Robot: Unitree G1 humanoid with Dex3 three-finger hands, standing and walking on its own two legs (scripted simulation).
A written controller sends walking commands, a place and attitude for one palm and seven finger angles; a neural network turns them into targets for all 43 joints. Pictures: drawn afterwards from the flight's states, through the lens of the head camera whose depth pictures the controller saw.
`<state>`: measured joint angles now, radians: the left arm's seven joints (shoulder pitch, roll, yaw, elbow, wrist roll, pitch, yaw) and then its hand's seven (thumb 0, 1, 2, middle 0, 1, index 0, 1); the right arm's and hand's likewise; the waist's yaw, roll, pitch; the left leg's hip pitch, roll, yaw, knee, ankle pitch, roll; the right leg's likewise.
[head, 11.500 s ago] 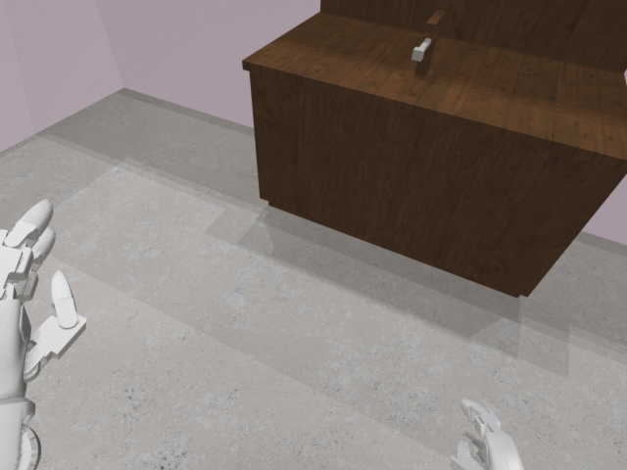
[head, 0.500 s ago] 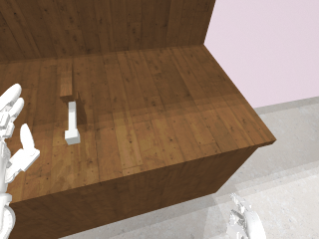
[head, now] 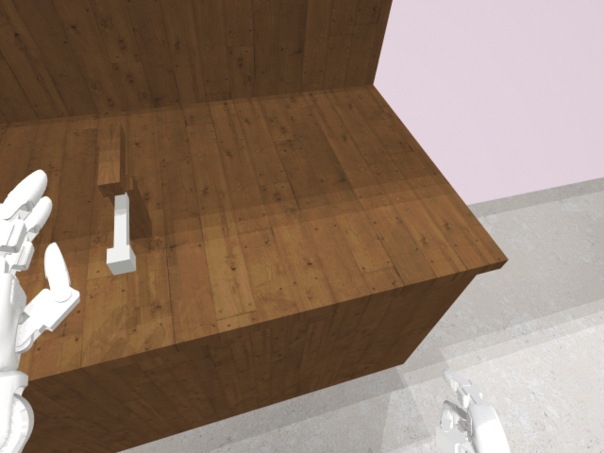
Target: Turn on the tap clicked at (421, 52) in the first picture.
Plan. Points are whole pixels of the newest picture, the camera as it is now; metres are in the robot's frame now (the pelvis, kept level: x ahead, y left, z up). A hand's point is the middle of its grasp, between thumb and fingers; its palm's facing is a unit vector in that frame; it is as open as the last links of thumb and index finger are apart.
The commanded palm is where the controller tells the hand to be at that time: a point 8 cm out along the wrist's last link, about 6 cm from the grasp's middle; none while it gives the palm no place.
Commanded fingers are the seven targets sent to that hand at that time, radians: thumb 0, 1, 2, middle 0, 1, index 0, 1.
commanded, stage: shuffle to correct the standing spot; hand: left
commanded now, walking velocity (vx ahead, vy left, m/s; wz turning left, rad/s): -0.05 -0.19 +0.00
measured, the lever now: (121, 260) +0.33 +0.28 +0.05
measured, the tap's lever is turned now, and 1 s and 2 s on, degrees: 0 0 0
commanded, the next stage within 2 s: come to a stop and stand still in 0.22 s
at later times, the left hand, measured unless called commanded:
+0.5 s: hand (131, 301) +0.22 +0.19 +0.16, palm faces +0.35 -0.86 -0.36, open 7.4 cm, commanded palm +0.16 +0.23 +0.17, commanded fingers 0.00 0.90 0.90 -0.20 -0.30 -0.20 -0.30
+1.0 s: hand (74, 254) +0.25 +0.26 +0.17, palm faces +0.35 -0.84 -0.42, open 7.4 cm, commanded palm +0.17 +0.29 +0.17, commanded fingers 0.00 0.90 0.90 -0.20 -0.30 -0.20 -0.30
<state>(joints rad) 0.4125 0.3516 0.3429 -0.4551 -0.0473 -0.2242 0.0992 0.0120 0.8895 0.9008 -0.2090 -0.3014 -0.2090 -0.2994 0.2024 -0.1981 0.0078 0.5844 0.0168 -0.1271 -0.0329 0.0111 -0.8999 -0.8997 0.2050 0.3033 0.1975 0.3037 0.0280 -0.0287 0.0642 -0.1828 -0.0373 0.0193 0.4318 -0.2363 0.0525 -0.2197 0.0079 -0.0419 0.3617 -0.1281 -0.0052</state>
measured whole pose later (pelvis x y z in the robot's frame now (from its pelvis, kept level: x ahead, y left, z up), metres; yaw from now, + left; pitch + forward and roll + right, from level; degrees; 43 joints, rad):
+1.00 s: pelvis +0.00 +0.02 +0.00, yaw -2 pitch +0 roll -1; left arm 0.33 0.39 0.41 -0.41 -0.05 -0.23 0.08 0.01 0.90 0.90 -0.20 -0.30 -0.20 -0.30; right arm 0.18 -0.19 0.01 0.56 0.03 -0.13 0.04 0.01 -0.90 -0.90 0.20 0.30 0.20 0.30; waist 0.01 0.01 0.09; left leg -0.21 -0.05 0.06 0.47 -0.27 0.07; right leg -0.27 0.00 0.01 0.43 -0.16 0.01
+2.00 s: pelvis +0.00 -0.01 +0.00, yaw +0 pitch -1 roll -1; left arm 0.42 0.36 0.33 -0.42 -0.05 -0.21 0.08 0.01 0.89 0.90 -0.21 -0.30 -0.21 -0.30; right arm 0.22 -0.20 0.02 0.58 0.02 -0.11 -0.03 0.01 -0.90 -0.90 0.20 0.30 0.20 0.30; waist 0.02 -0.01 0.04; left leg -0.20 -0.02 0.02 0.45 -0.24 0.04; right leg -0.23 0.02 -0.04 0.37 -0.13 -0.02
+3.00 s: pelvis -0.02 -0.01 -0.01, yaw +4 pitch +0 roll +0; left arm 0.39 0.40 0.35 -0.40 -0.13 -0.27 0.10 0.01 0.89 0.90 -0.21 -0.30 -0.21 -0.30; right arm 0.21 -0.22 0.02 0.59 0.04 -0.18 0.03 0.01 -0.90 -0.90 0.21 0.30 0.20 0.30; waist 0.04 -0.03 0.06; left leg -0.28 -0.07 -0.04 0.50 -0.22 0.05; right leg -0.31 -0.02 -0.08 0.47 -0.16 -0.01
